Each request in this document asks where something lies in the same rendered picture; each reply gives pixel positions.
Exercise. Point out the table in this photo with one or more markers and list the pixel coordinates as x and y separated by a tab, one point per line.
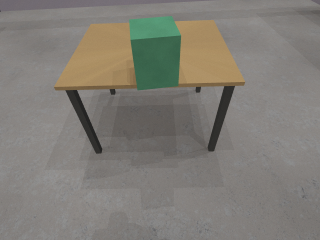
104	60

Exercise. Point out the carton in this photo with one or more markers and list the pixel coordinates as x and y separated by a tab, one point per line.
156	47

